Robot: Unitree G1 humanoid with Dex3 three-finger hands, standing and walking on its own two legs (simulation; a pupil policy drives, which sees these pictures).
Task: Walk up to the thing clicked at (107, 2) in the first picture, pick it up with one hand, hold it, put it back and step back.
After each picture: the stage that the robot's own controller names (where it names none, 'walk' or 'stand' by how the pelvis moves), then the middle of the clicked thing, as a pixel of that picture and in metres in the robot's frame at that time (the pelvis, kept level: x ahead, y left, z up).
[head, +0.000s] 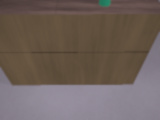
stand; out of the picture +0.95 -0.11 +0.12
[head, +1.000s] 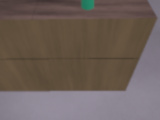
rise first; out of the picture +0.85 +0.04 +0.15
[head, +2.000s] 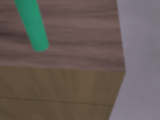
walk; (33, 22) +0.52 +0.25 +0.13
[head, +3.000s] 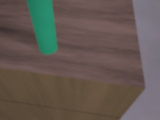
rise first; (43, 21) +0.47 +0.16 +0.16
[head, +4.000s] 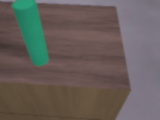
stand; (33, 36) +0.47 +0.20 +0.13
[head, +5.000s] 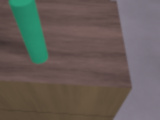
stand; (32, 34) +0.46 +0.20 +0.12
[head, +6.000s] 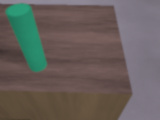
stand; (30, 42) +0.44 +0.21 +0.12
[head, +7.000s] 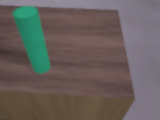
stand; (35, 44) +0.44 +0.20 +0.12
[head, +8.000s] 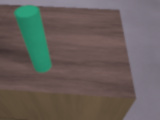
stand; (36, 43) +0.44 +0.19 +0.12
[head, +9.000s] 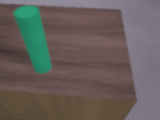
rise first; (36, 44) +0.43 +0.19 +0.12
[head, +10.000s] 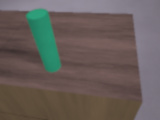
rise first; (46, 44) +0.45 +0.19 +0.13
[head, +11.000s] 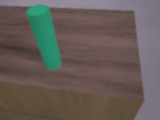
go down; (46, 41) +0.45 +0.19 +0.13
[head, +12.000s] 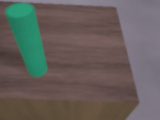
go down; (30, 45) +0.42 +0.18 +0.14
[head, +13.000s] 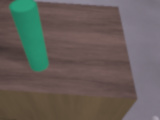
close in; (33, 40) +0.44 +0.18 +0.14
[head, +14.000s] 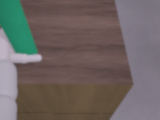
close; (15, 26) +0.45 +0.20 +0.17
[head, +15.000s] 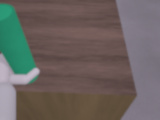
lift; (16, 51) +0.36 +0.21 +0.16
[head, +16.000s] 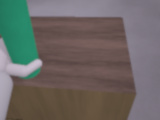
lift; (18, 35) +0.30 +0.18 +0.29
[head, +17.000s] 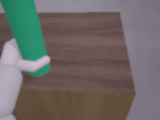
hold; (28, 33) +0.35 +0.16 +0.26
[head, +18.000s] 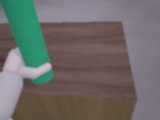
crouch; (30, 41) +0.33 +0.16 +0.26
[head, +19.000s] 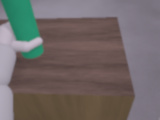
crouch; (21, 16) +0.40 +0.18 +0.30
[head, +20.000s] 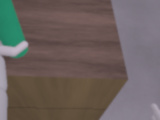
lower; (5, 21) +0.46 +0.22 +0.17
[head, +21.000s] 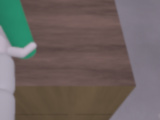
lower; (13, 22) +0.45 +0.20 +0.18
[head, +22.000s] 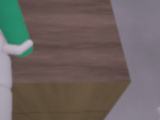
lower; (10, 20) +0.47 +0.20 +0.18
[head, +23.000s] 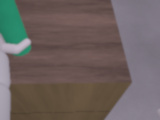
lower; (7, 18) +0.47 +0.21 +0.17
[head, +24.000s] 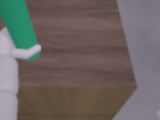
loosen; (19, 24) +0.45 +0.19 +0.17
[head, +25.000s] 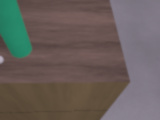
withdraw; (9, 21) +0.45 +0.19 +0.17
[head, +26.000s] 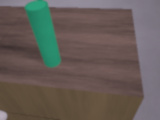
sink last; (45, 38) +0.46 +0.19 +0.15
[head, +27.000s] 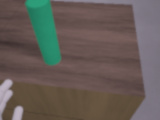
stand; (46, 35) +0.45 +0.18 +0.14
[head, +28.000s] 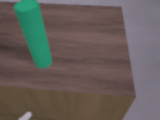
stand; (36, 38) +0.45 +0.19 +0.13
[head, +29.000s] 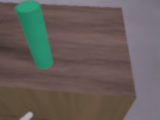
stand; (37, 39) +0.45 +0.19 +0.13
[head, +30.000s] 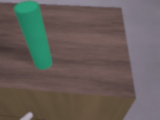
stand; (36, 40) +0.44 +0.19 +0.13
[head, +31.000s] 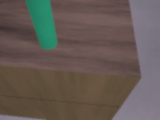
walk; (42, 18) +0.50 +0.17 +0.14
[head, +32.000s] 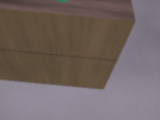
walk; out of the picture +0.79 +0.12 +0.15
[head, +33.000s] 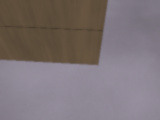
stand; out of the picture +1.14 +0.23 +0.15
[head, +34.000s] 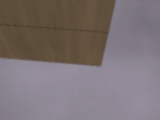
stand; out of the picture +1.11 +0.17 +0.14
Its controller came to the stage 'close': yes
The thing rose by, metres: 0.22
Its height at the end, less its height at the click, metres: +0.00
